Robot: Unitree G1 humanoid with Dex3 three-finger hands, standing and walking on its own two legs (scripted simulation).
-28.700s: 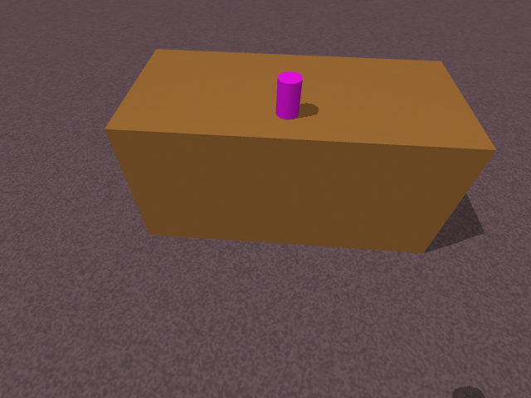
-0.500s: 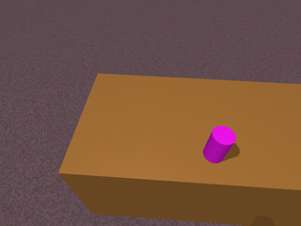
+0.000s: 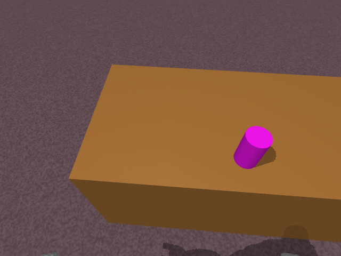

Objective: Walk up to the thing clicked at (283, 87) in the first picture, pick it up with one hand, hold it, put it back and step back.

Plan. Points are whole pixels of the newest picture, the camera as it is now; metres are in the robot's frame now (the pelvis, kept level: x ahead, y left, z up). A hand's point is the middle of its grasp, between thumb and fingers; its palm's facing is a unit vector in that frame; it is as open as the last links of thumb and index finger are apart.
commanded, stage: step back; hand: right
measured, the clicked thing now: (251, 148) +0.44 -0.26 -0.11
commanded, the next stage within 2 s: none
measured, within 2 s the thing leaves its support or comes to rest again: neither
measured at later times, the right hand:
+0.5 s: hand out of the picture -0.03 -0.23 -0.16, palm faces +0.03 +0.92 -0.40, open 7.4 cm
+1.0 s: hand out of the picture -0.13 -0.22 -0.15, palm faces -0.04 +0.91 -0.41, open 7.4 cm
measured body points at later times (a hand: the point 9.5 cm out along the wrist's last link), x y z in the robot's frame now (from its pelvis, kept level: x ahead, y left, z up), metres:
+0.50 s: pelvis -0.09 +0.04 -0.01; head -0.01 +0.04 +0.43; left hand +0.04 +0.34 -0.14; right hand -0.03 -0.28 -0.13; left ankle -0.04 +0.14 -0.74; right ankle -0.13 -0.09 -0.71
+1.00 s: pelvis -0.22 +0.05 -0.02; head -0.16 +0.07 +0.43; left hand -0.08 +0.36 -0.14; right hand -0.13 -0.26 -0.12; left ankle -0.20 +0.16 -0.74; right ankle -0.18 -0.09 -0.70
